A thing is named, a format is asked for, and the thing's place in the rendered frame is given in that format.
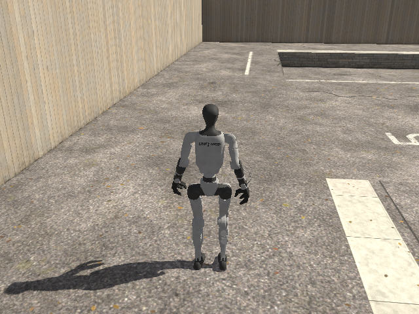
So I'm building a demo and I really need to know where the right robot forearm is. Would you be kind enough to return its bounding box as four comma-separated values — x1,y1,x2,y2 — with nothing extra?
234,160,248,190

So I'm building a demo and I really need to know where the robot right hand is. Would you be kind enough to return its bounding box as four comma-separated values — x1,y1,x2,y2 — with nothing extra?
234,187,249,205

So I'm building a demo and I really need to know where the robot left hand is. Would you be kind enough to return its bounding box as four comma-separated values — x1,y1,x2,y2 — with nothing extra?
172,181,187,196

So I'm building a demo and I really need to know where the robot left upper arm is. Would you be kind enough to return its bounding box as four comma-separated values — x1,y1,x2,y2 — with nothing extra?
179,132,196,167

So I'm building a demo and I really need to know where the robot left thigh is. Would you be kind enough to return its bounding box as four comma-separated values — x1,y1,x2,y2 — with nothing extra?
187,183,204,230

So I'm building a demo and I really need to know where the robot right upper arm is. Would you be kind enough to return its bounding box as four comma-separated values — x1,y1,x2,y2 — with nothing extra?
224,133,240,170

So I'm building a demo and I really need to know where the left robot forearm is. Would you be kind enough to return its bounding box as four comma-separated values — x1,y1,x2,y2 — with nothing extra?
173,158,186,183

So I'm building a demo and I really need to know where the left robot foot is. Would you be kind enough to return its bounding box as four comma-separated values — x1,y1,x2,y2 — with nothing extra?
193,253,206,270

